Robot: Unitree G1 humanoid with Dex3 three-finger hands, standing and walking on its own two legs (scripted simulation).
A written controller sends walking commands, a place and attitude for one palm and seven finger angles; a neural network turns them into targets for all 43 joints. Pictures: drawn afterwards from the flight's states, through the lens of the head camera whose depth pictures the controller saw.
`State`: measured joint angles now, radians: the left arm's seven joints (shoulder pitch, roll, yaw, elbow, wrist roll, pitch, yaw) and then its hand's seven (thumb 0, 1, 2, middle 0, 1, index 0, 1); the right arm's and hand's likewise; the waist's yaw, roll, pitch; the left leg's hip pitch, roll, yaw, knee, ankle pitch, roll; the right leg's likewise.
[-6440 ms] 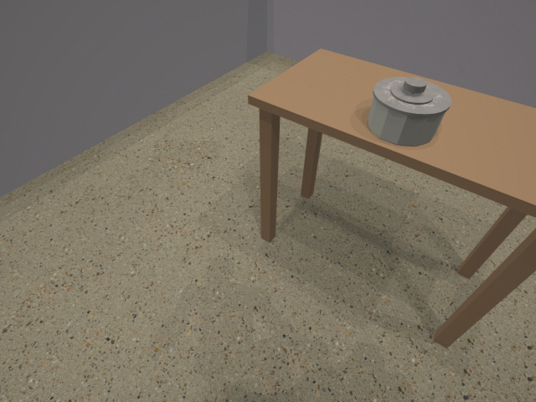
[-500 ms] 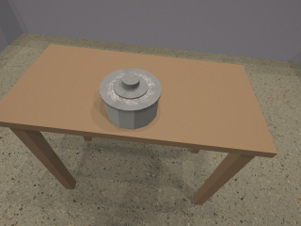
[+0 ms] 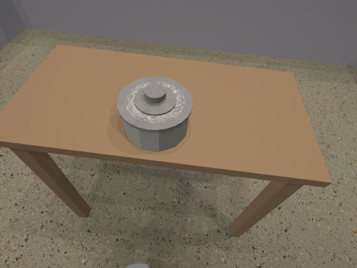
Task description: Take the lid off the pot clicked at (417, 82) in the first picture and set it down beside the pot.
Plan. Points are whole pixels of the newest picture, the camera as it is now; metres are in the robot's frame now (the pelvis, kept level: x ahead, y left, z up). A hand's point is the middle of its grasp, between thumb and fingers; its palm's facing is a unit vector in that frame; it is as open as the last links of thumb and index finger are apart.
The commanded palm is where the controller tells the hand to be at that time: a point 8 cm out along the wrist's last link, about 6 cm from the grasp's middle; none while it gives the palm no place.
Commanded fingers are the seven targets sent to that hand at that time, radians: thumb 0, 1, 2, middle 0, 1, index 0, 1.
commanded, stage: come to a stop and stand still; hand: left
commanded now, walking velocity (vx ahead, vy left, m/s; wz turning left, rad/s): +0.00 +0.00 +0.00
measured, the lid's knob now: (155, 93) +0.48 +0.10 +0.11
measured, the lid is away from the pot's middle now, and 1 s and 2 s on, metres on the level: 0.00 0.00 0.00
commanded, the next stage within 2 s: look again from close up in 0.50 s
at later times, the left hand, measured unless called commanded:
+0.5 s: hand out of the picture -0.04 +0.24 -0.16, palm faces +0.00 -0.97 -0.25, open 7.4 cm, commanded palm none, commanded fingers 0.00 0.90 0.90 -0.20 -0.30 -0.20 -0.30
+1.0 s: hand out of the picture +0.01 +0.20 -0.17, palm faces -0.01 -0.98 -0.17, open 7.4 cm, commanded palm none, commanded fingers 0.00 0.90 0.90 -0.20 -0.30 -0.20 -0.30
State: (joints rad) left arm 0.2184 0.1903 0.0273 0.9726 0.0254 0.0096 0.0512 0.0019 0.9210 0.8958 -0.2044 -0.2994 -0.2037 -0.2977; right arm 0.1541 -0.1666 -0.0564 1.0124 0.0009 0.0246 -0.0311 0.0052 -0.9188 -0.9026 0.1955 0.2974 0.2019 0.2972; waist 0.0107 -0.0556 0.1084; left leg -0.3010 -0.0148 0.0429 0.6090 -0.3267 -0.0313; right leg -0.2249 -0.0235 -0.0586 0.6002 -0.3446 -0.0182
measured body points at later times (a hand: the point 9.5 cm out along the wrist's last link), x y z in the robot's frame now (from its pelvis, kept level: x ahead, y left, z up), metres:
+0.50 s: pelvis -0.02 +0.05 +0.00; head -0.01 +0.05 +0.45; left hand -0.04 +0.30 -0.14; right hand +0.04 -0.18 -0.15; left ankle +0.03 +0.10 -0.73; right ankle -0.03 -0.08 -0.73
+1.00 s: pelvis +0.01 +0.04 +0.01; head +0.03 +0.05 +0.46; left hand +0.01 +0.26 -0.15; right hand +0.02 -0.19 -0.14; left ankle +0.03 +0.10 -0.73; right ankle -0.03 -0.09 -0.73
